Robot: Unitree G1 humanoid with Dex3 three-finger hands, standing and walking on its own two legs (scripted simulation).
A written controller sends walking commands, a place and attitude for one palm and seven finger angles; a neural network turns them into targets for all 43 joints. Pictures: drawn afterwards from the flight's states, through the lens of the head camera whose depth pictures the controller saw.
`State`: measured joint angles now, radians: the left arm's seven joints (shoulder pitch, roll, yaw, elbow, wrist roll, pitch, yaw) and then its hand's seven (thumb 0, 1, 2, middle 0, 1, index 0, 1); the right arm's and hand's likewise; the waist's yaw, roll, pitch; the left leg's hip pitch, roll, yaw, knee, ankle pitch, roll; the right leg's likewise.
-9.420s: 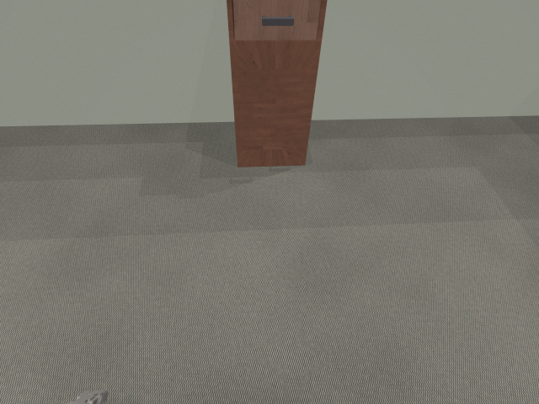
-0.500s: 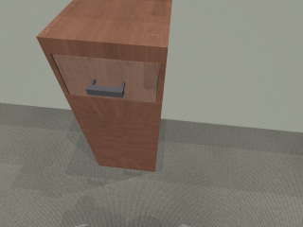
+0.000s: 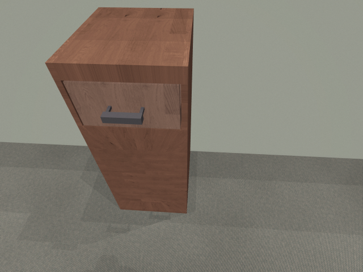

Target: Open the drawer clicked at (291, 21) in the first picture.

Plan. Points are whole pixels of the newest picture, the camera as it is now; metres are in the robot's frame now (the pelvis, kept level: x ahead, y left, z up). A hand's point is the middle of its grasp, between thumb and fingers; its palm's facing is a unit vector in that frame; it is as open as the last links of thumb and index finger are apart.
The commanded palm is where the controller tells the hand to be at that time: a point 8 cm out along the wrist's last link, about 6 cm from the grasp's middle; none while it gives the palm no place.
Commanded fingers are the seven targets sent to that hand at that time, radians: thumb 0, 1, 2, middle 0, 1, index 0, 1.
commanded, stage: come to a stop and stand still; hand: left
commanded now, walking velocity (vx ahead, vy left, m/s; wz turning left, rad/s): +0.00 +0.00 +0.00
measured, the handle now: (124, 113) +0.55 +0.21 +0.02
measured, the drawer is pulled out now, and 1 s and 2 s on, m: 0.00 0.00 0.00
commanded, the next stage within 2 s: look again from close up in 0.44 s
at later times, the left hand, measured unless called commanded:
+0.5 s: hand out of the picture -0.02 +0.12 -0.17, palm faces +0.06 -0.99 -0.15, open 7.3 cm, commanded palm none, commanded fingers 0.00 0.90 0.90 -0.20 -0.30 -0.20 -0.30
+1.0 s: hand out of the picture +0.02 +0.19 -0.18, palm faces -0.01 -0.98 -0.20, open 7.3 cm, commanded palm none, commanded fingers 0.00 0.90 0.90 -0.20 -0.30 -0.20 -0.30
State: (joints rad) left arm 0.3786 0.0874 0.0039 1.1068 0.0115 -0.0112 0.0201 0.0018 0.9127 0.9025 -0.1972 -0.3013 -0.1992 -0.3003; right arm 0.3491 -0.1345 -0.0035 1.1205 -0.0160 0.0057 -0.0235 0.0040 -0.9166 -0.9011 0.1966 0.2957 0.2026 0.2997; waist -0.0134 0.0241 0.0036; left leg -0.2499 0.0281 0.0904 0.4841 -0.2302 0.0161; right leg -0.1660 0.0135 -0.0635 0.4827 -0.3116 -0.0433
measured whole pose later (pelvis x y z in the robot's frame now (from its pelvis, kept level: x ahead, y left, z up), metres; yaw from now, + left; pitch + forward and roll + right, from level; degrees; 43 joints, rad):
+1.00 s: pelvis +0.00 +0.02 +0.00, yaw -2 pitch -1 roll +0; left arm 0.30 0.16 -0.01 1.06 0.01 -0.01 0.04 0.00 0.91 0.90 -0.20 -0.30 -0.20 -0.30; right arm 0.30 -0.15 0.02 1.08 -0.02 -0.01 -0.03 0.01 -0.93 -0.90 0.20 0.30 0.20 0.30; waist 0.00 -0.01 -0.01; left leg -0.20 -0.01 0.07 0.51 -0.29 0.04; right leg -0.16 0.01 -0.02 0.50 -0.32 -0.02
